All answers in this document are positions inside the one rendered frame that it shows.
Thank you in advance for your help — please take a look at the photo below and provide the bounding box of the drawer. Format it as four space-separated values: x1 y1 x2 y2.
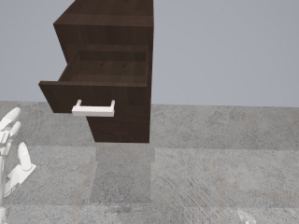
38 49 149 115

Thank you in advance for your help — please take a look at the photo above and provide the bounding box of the robot left forearm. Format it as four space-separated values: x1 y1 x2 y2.
0 206 9 224

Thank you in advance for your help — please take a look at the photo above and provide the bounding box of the handle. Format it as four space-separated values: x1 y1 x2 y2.
72 99 115 117

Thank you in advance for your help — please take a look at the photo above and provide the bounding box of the cabinet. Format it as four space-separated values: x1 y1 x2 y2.
53 0 154 144

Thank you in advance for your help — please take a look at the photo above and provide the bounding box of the right robot hand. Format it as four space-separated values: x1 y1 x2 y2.
235 209 256 224

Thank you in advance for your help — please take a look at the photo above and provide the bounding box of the left robot hand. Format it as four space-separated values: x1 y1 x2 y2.
0 107 36 207

